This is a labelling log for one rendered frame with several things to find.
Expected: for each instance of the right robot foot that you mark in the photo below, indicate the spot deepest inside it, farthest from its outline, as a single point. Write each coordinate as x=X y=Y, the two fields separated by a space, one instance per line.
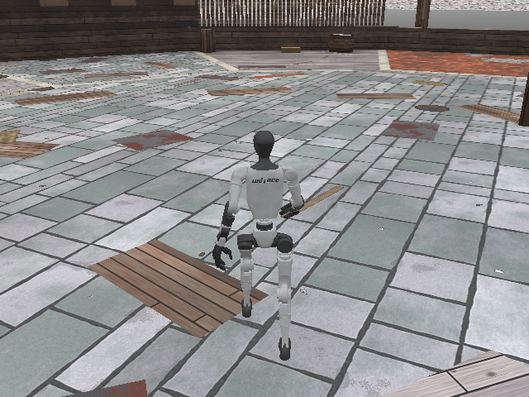
x=284 y=352

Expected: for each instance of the robot right hand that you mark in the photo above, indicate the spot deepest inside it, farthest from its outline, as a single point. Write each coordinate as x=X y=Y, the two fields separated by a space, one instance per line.
x=287 y=208

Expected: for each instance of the robot left forearm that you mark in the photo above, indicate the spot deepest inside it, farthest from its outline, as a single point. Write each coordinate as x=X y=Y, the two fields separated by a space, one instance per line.
x=225 y=228

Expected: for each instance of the left robot upper arm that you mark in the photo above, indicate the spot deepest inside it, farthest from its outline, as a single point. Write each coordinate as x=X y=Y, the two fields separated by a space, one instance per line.
x=238 y=175

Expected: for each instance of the left robot shin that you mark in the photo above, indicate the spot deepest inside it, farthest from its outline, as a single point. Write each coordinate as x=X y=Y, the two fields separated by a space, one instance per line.
x=246 y=283

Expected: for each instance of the right robot upper arm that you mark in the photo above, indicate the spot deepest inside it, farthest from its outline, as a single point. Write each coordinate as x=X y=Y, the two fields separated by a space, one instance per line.
x=291 y=176

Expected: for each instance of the robot left hand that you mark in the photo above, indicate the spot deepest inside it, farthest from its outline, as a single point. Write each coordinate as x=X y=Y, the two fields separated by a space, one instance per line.
x=217 y=256

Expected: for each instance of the robot right forearm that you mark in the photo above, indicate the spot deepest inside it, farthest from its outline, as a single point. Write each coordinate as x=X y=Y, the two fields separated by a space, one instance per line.
x=295 y=209

